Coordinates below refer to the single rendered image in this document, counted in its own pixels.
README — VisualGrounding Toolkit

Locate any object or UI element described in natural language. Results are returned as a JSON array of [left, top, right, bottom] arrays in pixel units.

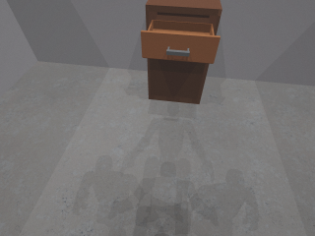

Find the drawer
[[141, 20, 221, 64]]

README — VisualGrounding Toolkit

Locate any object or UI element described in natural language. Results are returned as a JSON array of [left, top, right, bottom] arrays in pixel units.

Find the handle
[[166, 46, 190, 57]]

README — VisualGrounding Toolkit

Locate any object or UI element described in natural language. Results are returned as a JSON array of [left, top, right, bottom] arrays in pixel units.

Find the cabinet
[[146, 0, 222, 104]]

